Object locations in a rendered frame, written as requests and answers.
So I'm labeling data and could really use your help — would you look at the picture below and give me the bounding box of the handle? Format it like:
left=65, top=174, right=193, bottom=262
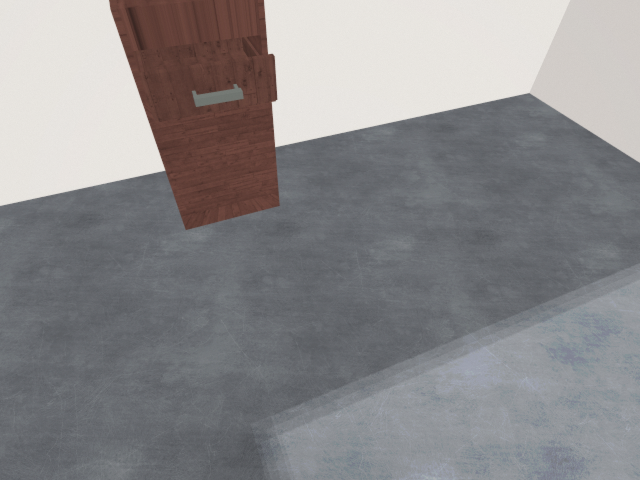
left=192, top=84, right=244, bottom=107

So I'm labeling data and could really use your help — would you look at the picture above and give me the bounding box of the cabinet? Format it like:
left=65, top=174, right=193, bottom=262
left=109, top=0, right=280, bottom=230

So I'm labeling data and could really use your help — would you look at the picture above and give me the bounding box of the drawer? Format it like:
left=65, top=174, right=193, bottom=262
left=136, top=37, right=277, bottom=123

